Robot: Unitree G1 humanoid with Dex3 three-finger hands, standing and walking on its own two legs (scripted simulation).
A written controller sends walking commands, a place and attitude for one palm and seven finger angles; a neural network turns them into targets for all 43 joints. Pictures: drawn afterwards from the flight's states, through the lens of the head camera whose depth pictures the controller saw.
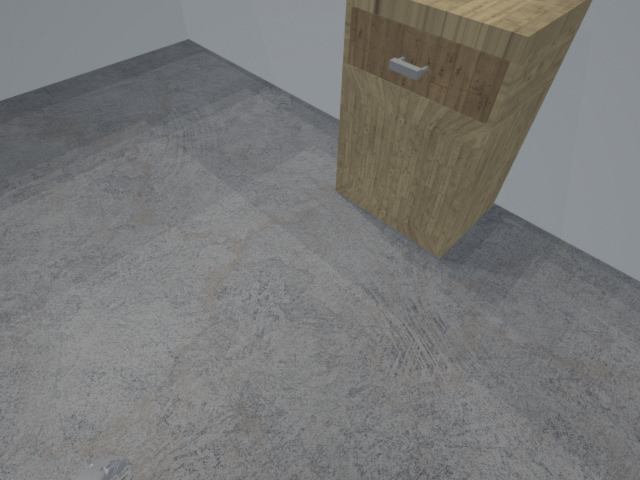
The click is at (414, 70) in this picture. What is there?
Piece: drawer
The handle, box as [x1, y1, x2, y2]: [388, 57, 428, 79]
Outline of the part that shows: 388,68 414,79 418,78 420,74 425,71 428,67 425,66 420,68 404,61 404,57 398,59 393,58 389,60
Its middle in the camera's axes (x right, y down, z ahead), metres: +0.27 -0.52 +1.17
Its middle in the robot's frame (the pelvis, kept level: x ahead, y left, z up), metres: +1.24 -0.21 -0.06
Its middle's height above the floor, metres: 0.71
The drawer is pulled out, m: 0.00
